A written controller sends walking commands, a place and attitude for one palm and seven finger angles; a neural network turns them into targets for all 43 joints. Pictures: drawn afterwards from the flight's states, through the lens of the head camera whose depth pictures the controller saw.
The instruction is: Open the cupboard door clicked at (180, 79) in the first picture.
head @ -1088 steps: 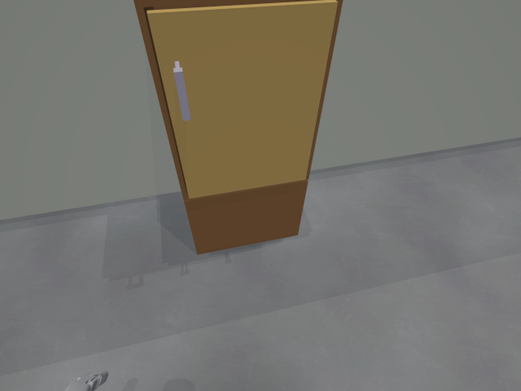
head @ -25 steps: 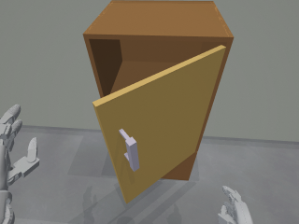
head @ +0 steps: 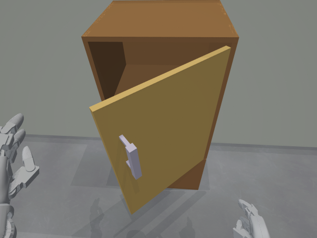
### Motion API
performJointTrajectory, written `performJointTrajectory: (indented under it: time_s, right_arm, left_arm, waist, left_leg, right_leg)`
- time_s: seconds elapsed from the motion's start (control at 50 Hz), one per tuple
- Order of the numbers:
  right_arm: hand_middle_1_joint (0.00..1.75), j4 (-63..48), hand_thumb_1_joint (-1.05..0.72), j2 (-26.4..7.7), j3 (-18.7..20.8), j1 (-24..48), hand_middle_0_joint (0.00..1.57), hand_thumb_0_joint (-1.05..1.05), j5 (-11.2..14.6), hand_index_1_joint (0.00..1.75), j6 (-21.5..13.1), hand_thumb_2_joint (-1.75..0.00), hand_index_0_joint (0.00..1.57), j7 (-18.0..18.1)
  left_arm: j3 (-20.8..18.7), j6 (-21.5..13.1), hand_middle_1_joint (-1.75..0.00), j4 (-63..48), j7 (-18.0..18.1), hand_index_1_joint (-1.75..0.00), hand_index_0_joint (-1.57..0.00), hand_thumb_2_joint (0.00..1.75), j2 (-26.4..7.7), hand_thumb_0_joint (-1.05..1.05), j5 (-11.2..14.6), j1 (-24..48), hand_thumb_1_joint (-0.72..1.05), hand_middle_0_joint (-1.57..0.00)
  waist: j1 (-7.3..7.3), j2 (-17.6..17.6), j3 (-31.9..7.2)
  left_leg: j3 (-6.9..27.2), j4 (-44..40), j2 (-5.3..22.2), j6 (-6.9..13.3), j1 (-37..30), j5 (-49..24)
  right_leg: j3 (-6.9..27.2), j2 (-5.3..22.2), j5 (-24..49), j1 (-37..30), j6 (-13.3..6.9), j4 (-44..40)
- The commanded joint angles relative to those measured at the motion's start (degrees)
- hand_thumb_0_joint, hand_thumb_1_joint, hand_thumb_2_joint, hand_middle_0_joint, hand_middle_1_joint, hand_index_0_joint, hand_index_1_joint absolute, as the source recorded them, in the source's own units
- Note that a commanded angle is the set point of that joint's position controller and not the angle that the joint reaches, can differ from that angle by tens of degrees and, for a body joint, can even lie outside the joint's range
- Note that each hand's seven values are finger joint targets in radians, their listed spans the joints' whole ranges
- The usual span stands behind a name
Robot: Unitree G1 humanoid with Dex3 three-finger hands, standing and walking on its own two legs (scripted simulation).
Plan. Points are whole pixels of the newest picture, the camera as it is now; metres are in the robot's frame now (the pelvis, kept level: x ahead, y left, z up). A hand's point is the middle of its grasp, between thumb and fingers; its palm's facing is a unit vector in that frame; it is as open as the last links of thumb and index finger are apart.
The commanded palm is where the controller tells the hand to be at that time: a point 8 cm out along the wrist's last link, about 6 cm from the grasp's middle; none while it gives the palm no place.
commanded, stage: step back with the hand held close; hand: left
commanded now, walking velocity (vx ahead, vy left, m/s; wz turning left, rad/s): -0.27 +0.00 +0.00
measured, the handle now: (130, 157) +0.30 +0.12 +0.05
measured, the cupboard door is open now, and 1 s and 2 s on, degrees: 42 42 42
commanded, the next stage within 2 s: stop stepping back and stand still in 0.80 s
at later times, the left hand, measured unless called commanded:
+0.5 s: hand out of the picture +0.11 +0.30 +0.15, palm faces +0.38 -0.78 -0.49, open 7.4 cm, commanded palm +0.05 +0.34 +0.17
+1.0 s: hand out of the picture -0.02 +0.31 +0.17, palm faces +0.42 -0.80 -0.42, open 7.4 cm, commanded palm -0.08 +0.35 +0.17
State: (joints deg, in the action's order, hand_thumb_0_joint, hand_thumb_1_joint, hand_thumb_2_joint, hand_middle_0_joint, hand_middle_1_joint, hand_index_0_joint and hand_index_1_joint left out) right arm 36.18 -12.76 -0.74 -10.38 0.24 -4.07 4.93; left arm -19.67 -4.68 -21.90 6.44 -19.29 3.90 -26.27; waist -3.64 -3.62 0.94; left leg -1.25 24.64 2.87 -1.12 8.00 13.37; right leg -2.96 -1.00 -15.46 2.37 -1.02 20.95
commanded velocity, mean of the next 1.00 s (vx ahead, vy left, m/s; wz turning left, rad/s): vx -0.23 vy -0.01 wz -0.01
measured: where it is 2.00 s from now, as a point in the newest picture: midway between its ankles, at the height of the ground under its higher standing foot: outside the picture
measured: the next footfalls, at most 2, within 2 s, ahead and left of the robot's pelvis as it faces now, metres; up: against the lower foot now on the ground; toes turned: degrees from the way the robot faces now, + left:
left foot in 0.78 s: -0.07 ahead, +0.14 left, +0.00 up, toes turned +3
right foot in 1.16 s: -0.30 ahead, -0.05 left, +0.00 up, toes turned -3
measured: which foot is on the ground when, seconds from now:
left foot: down 0.00-0.64, up 0.66-0.76, down 0.78-1.00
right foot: down 0.00-0.80, up 0.82-1.00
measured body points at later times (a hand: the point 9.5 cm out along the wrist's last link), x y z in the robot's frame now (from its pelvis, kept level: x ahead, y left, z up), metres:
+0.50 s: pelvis -0.09 +0.04 -0.01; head -0.07 +0.06 +0.44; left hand +0.09 +0.34 +0.18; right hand +0.09 -0.20 -0.08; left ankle +0.00 +0.13 -0.74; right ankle -0.04 -0.10 -0.74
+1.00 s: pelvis -0.22 +0.05 -0.01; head -0.19 +0.08 +0.44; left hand -0.04 +0.35 +0.19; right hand -0.03 -0.16 -0.07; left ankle -0.11 +0.14 -0.74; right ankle -0.26 -0.08 -0.68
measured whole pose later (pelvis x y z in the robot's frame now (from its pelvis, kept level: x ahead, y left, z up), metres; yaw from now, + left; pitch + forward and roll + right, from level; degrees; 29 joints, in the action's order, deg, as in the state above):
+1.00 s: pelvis -0.22 +0.05 -0.01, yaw -1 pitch +0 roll -3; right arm 34.3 -8.5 -0.4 -8.7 -0.2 -7.6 1.9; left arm -25.3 -10.3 -34.4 9.3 -24.6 3.5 -30.3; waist -0.8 0.9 3.5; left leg -3.1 26.0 2.4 3.1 22.1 4.0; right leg 0.2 -3.8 -26.7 22.8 1.5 55.6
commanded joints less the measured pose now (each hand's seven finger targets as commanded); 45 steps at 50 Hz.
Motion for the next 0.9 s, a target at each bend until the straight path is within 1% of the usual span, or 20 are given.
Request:
performJointTrajectory:
  time_s: [0.0,0.12,0.2,0.28,0.34,0.46,0.52,0.56,0.58,0.62,0.66,0.7,0.72,0.74,0.76,0.78,0.8,0.82,0.84,0.88]
  right_arm:
    - [0.3,-10.8,-0.9,-6.38,2.53,7.32,0.2,0.0,-0.01,0.3,-0.31,-0.9,0.2,0.02]
    - [0.3,-13.01,-0.9,-6.74,3.52,6.92,0.2,0.0,0.41,0.3,2.68,-0.9,0.2,0.23]
    - [0.3,-14.48,-0.9,-6.43,3.76,6.77,0.2,0.0,0.72,0.3,3.4,-0.9,0.2,0.42]
    - [0.3,-14.96,-0.9,-6.8,3.89,6.45,0.2,0.0,0.7,0.3,3.05,-0.9,0.2,0.59]
    - [0.3,-15.12,-0.9,-7.1,3.72,6.2,0.2,0.0,0.54,0.3,2.27,-0.9,0.2,0.54]
    - [0.3,-15.22,-0.9,-8.46,3.95,5.4,0.2,0.0,0.45,0.3,-0.65,-0.9,0.2,0.24]
    - [0.3,-14.95,-0.9,-8.6,4.42,5.24,0.2,0.0,0.28,0.3,-2.14,-0.9,0.2,0.14]
    - [0.3,-14.18,-0.9,-7.14,4.22,4.13,0.2,0.0,0.32,0.3,-2.75,-0.9,0.2,-0.31]
    - [0.3,-13.78,-0.9,-6.65,4.19,4.0,0.2,0.0,0.2,0.3,-3.03,-0.9,0.2,-0.5]
    - [0.3,-11.07,-0.9,-6.05,4.53,2.05,0.2,0.0,0.25,0.3,-2.98,-0.9,0.2,-1.04]
    - [0.3,-10.17,-0.9,-5.7,4.28,3.45,0.2,0.0,-0.19,0.3,-2.96,-0.9,0.2,-0.92]
    - [0.3,-9.9,-0.9,-4.85,3.31,3.95,0.2,0.0,-0.56,0.3,-2.93,-0.9,0.2,-0.57]
    - [0.3,-9.32,-0.9,-5.37,2.96,4.77,0.2,0.0,-0.44,0.3,-2.77,-0.9,0.2,0.02]
    - [0.3,-9.35,-0.9,-6.42,2.87,4.84,0.2,0.0,-0.17,0.3,-3.08,-0.9,0.2,0.54]
    - [0.3,-10.33,-0.9,-7.78,3.06,5.79,0.2,0.0,-0.19,0.3,-3.56,-0.9,0.2,0.81]
    - [0.3,-10.01,-0.9,-6.66,3.25,4.25,0.2,0.0,-0.72,0.3,-4.32,-0.9,0.2,0.64]
    - [0.3,-9.24,-0.9,-6.0,3.85,2.58,0.2,0.0,-0.71,0.3,-5.17,-0.9,0.2,0.02]
    - [0.3,-8.58,-0.9,-6.11,3.98,3.29,0.2,0.0,-1.83,0.3,-6.0,-0.9,0.2,-0.42]
    - [0.3,-8.73,-0.9,-5.37,4.19,2.52,0.2,0.0,-1.76,0.3,-6.32,-0.9,0.2,-1.01]
    - [0.3,-8.2,-0.9,-6.3,5.0,2.62,0.2,0.0,-1.11,0.3,-6.5,-0.9,0.2,-1.87]
  left_arm:
    - [-7.87,-4.75,-0.3,-11.69,0.56,-0.3,-0.2,0.9,-12.54,0.0,-0.77,2.13,0.9,-0.2]
    - [-10.26,-5.08,-0.3,-15.05,1.22,-0.3,-0.2,0.9,-14.05,0.0,-0.39,-4.93,0.9,-0.2]
    - [-11.58,-5.32,-0.3,-18.0,1.84,-0.3,-0.2,0.9,-15.44,0.0,-0.29,-5.58,0.9,-0.2]
    - [-12.14,-5.97,-0.3,-20.02,2.5,-0.3,-0.2,0.9,-15.8,0.0,-0.35,-6.33,0.9,-0.2]
    - [-12.05,-6.69,-0.3,-20.56,2.75,-0.3,-0.2,0.9,-15.13,0.0,-0.54,-6.83,0.9,-0.2]
    - [-12.71,-9.1,-0.3,-19.39,3.01,-0.3,-0.2,0.9,-13.11,0.0,-2.53,-5.17,0.9,-0.2]
    - [-14.23,-9.91,-0.3,-19.25,2.89,-0.3,-0.2,0.9,-14.37,0.0,-3.28,-3.21,0.9,-0.2]
    - [-13.25,-10.23,-0.3,-18.77,2.76,-0.3,-0.2,0.9,-13.79,0.0,-2.27,-4.43,0.9,-0.2]
    - [-12.51,-10.32,-0.3,-19.49,2.65,-0.3,-0.2,0.9,-13.9,0.0,-1.74,-4.23,0.9,-0.2]
    - [-11.55,-10.68,-0.3,-21.62,3.18,-0.3,-0.2,0.9,-14.73,0.0,-0.87,-3.58,0.9,-0.2]
    - [-10.48,-10.21,-0.3,-21.73,3.53,-0.3,-0.2,0.9,-14.41,0.0,-1.78,-1.26,0.9,-0.2]
    - [-11.01,-9.48,-0.3,-21.15,3.75,-0.3,-0.2,0.9,-14.76,0.0,-1.89,0.62,0.9,-0.2]
    - [-10.91,-9.02,-0.3,-20.66,3.8,-0.3,-0.2,0.9,-15.36,0.0,-1.67,2.46,0.9,-0.2]
    - [-10.53,-9.39,-0.3,-21.7,3.86,-0.3,-0.2,0.9,-14.93,0.0,-1.45,3.5,0.9,-0.2]
    - [-11.29,-9.96,-0.3,-21.86,4.09,-0.3,-0.2,0.9,-14.85,0.0,-1.6,3.06,0.9,-0.2]
    - [-12.35,-10.43,-0.3,-22.44,4.39,-0.3,-0.2,0.9,-15.46,0.0,-1.81,3.49,0.9,-0.2]
    - [-12.23,-10.92,-0.3,-20.07,4.28,-0.3,-0.2,0.9,-14.7,0.0,-1.46,2.19,0.9,-0.2]
    - [-14.53,-11.2,-0.3,-20.31,3.88,-0.3,-0.2,0.9,-16.97,0.0,-1.1,-0.55,0.9,-0.2]
    - [-11.93,-11.29,-0.3,-22.34,3.58,-0.3,-0.2,0.9,-13.93,0.0,-0.87,-0.71,0.9,-0.2]
    - [-11.0,-10.68,-0.3,-24.78,3.56,-0.3,-0.2,0.9,-13.18,0.0,-0.8,-1.19,0.9,-0.2]
  waist:
    - [2.74,6.12,-2.92]
    - [2.75,1.88,-10.35]
    - [2.9,3.21,-11.23]
    - [2.84,-0.38,-10.88]
    - [2.73,-3.34,-8.55]
    - [2.79,-10.12,-3.22]
    - [2.55,-9.42,-3.2]
    - [3.04,-3.42,-2.71]
    - [3.62,2.0,-2.57]
    - [4.17,12.59,-6.42]
    - [3.7,14.62,-6.63]
    - [4.31,13.17,-4.88]
    - [4.94,8.3,-2.13]
    - [4.66,1.06,-1.58]
    - [3.37,-10.03,-2.96]
    - [3.0,-13.15,-6.21]
    - [2.97,-9.57,-7.68]
    - [2.91,-13.06,-10.74]
    - [3.22,-9.22,-11.09]
    - [3.52,-4.98,-11.78]
  left_leg:
    - [-1.09,3.03,-1.26,2.85,-1.77,-13.4]
    - [-0.83,2.46,0.73,2.45,-2.55,-24.51]
    - [-0.7,2.15,1.28,2.24,-1.09,-24.0]
    - [0.45,0.42,2.04,2.46,2.38,-20.14]
    - [2.59,-3.02,3.17,3.07,8.63,-11.0]
    - [8.92,-13.48,8.02,6.7,32.8,25.71]
    - [11.49,-14.27,9.68,7.94,37.22,30.39]
    - [8.89,-7.87,6.27,6.02,29.11,22.14]
    - [5.07,-1.11,2.17,3.74,21.12,17.98]
    - [0.21,19.96,-3.7,0.28,4.34,6.5]
    - [2.19,29.22,-3.32,0.47,6.62,8.72]
    - [1.99,17.54,-1.94,0.76,7.21,7.81]
    - [0.92,7.75,-2.34,0.57,5.0,3.71]
    - [3.41,-2.09,-0.07,1.2,5.67,-1.83]
    - [12.46,-6.92,8.24,4.08,9.61,-10.15]
    - [16.6,-7.64,14.23,7.07,10.21,-21.14]
    - [14.12,-6.3,15.07,8.58,6.38,-29.57]
    - [17.84,-8.7,16.84,9.04,7.6,-24.53]
    - [18.07,-7.31,16.71,9.53,6.33,-25.78]
    - [13.19,-5.74,15.51,9.83,2.46,-27.38]
  right_leg:
    - [4.81,6.28,29.9,8.07,1.49,-3.97]
    - [3.1,5.26,31.76,5.4,1.82,1.0]
    - [3.27,4.41,29.88,6.16,2.1,2.31]
    - [3.26,3.47,23.49,6.17,2.2,3.62]
    - [2.89,2.11,13.96,5.16,2.27,5.05]
    - [1.68,-1.61,1.87,-4.84,2.85,16.26]
    - [1.8,-3.13,0.71,-6.6,2.73,20.6]
    - [4.48,-0.9,-1.52,1.82,0.58,11.99]
    - [9.65,2.11,-5.9,11.25,-1.09,3.64]
    - [20.95,13.13,-7.02,27.14,-6.18,-7.68]
    - [19.96,16.34,2.96,26.13,-7.81,-5.53]
    - [15.07,13.5,10.05,22.58,-5.15,-1.76]
    - [12.38,10.53,9.9,24.07,-2.83,1.27]
    - [8.8,5.78,10.09,21.75,-0.24,7.49]
    - [5.15,0.55,3.66,18.74,2.24,15.89]
    - [4.4,-0.96,-8.11,16.64,2.24,25.25]
    - [5.63,-2.17,-13.72,19.2,1.67,31.53]
    - [6.77,-2.4,-17.22,19.6,2.11,39.61]
    - [7.69,-2.15,-16.61,20.35,1.9,41.84]
    - [6.93,-1.8,-13.17,21.86,2.57,41.33]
